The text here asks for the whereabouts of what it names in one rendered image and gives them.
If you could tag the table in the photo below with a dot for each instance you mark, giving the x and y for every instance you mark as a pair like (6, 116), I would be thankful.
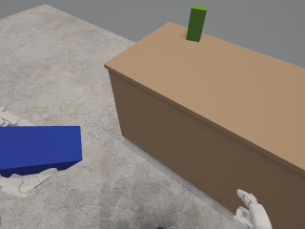
(223, 117)

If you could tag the right robot hand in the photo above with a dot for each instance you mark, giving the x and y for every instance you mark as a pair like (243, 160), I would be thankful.
(253, 218)

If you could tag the sponge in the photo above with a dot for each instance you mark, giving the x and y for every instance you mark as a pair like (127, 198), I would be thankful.
(30, 150)

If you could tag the left robot hand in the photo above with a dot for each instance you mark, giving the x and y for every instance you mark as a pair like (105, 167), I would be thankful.
(16, 184)

